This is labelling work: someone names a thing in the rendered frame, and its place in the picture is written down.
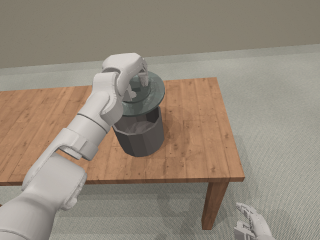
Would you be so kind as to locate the robot left forearm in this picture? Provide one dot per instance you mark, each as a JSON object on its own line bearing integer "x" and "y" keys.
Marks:
{"x": 83, "y": 135}

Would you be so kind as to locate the lid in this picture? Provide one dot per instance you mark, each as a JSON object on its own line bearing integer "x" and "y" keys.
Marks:
{"x": 147, "y": 99}

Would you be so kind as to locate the robot left hand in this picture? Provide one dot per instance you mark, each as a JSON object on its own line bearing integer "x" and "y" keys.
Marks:
{"x": 134, "y": 65}

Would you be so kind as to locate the pot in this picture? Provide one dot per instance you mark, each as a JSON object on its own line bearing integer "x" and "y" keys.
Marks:
{"x": 140, "y": 136}

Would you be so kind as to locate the table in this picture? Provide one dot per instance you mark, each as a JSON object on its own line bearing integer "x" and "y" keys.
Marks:
{"x": 198, "y": 146}

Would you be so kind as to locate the left robot upper arm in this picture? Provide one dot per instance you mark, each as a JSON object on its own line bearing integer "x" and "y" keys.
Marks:
{"x": 30, "y": 216}

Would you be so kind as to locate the knob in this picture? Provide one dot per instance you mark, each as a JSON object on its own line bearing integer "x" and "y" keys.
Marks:
{"x": 135, "y": 84}

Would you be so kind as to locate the robot right hand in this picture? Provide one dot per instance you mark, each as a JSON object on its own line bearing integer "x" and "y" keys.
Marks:
{"x": 257, "y": 225}

